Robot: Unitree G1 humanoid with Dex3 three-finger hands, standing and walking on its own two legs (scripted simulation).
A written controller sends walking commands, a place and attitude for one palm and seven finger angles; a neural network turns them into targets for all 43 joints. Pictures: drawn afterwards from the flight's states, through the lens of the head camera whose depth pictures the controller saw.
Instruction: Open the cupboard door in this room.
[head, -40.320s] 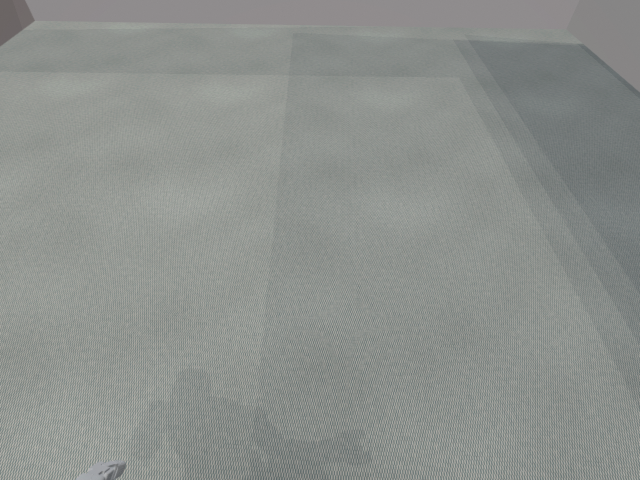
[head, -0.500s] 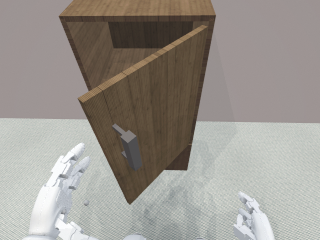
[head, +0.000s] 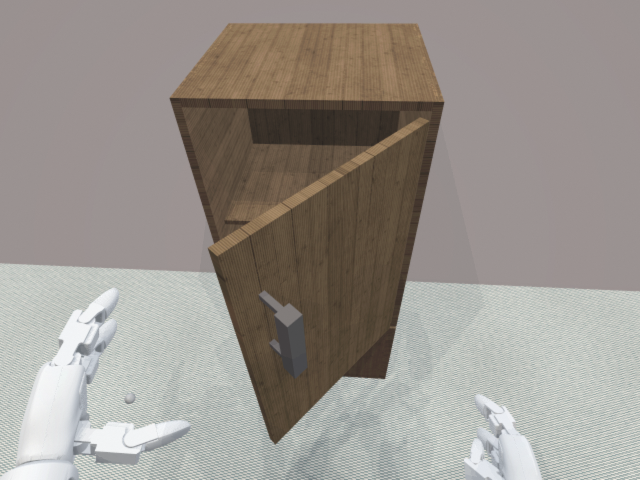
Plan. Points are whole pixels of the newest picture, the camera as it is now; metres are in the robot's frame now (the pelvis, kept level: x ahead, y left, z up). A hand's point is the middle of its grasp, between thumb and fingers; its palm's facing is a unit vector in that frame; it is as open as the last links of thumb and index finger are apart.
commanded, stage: draw the hand back to the body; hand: left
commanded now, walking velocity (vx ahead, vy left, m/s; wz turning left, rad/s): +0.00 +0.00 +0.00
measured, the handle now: (281, 333) +0.31 +0.09 +0.01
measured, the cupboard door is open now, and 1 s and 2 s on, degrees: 49 49 49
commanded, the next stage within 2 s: step back with the hand held close in 0.82 s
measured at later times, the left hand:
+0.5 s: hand (51, 321) +0.20 +0.27 +0.19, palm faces +0.47 -0.78 -0.41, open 8.4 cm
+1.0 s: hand (71, 327) +0.20 +0.25 +0.18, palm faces +0.45 -0.80 -0.40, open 7.4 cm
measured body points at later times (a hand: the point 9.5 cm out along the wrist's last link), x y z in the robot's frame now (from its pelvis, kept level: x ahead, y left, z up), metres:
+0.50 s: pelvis +0.01 +0.00 +0.03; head -0.01 -0.02 +0.47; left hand +0.17 +0.31 +0.21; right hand +0.20 -0.22 -0.05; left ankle -0.01 +0.10 -0.72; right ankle +0.00 -0.12 -0.72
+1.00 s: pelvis +0.00 -0.01 +0.03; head -0.02 -0.03 +0.48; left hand +0.17 +0.29 +0.20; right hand +0.19 -0.24 -0.06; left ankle -0.01 +0.10 -0.72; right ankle +0.00 -0.12 -0.72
